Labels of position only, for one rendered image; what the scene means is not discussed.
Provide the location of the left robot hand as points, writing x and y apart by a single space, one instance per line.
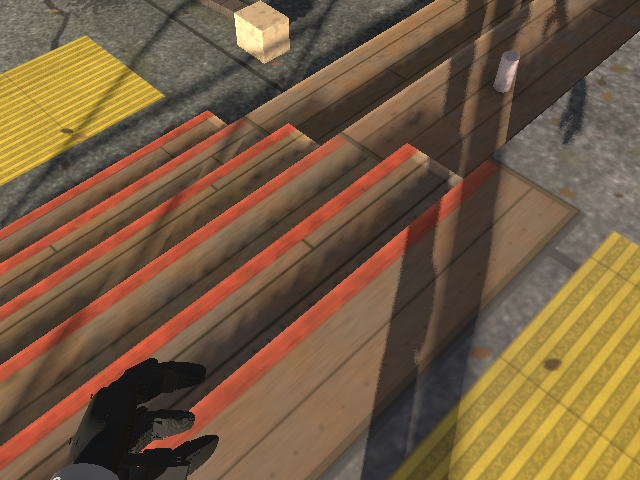
112 428

